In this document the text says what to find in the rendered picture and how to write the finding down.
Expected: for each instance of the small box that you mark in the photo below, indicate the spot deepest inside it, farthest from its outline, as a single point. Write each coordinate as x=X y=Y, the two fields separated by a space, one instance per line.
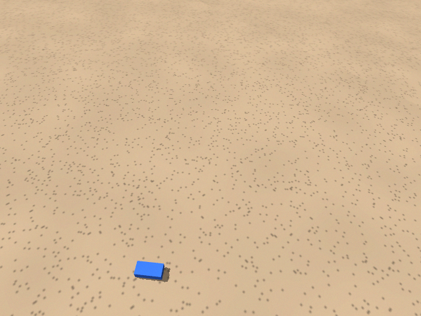
x=149 y=270

